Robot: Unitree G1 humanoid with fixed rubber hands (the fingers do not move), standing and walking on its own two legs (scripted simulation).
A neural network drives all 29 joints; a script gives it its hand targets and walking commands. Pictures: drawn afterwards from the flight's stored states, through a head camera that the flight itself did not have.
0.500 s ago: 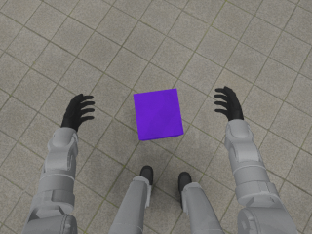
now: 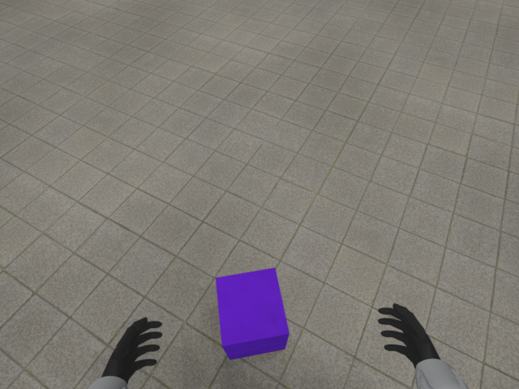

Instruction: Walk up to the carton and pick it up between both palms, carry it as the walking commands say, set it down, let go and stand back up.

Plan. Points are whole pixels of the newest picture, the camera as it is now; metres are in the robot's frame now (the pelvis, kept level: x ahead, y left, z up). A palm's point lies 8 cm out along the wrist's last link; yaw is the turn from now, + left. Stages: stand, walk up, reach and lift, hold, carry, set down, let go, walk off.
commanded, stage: let go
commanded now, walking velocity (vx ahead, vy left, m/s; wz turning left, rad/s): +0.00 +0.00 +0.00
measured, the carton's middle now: (251, 315) +0.39 +0.06 -0.65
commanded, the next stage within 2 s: stand in 0.46 s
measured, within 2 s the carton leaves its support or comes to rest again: neither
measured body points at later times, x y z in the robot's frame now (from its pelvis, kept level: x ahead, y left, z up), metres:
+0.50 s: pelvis +0.00 +0.00 +0.00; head +0.00 +0.00 +0.45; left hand +0.17 +0.25 -0.08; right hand +0.17 -0.23 -0.08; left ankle +0.00 +0.12 -0.74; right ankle -0.03 -0.11 -0.74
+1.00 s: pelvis +0.02 +0.02 +0.00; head +0.02 +0.03 +0.45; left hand +0.16 +0.31 -0.11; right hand +0.14 -0.28 -0.09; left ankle +0.00 +0.12 -0.74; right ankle -0.03 -0.11 -0.74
